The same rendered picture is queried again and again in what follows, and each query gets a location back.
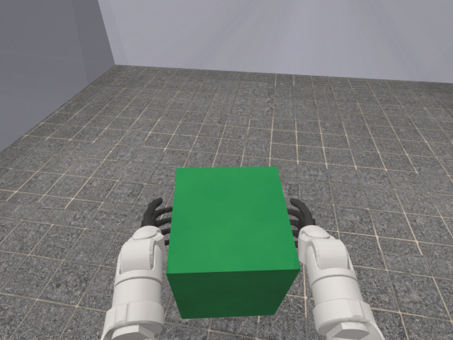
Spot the robot left hand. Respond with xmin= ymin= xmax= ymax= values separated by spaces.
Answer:
xmin=141 ymin=198 xmax=173 ymax=246

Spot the right robot forearm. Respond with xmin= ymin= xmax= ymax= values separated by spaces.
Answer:
xmin=298 ymin=225 xmax=385 ymax=340

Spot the left robot forearm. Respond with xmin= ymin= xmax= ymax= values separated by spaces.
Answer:
xmin=101 ymin=226 xmax=166 ymax=340

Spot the robot right hand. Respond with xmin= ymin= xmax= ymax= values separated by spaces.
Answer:
xmin=287 ymin=198 xmax=316 ymax=248

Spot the carton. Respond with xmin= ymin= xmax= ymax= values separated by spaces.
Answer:
xmin=166 ymin=166 xmax=301 ymax=319

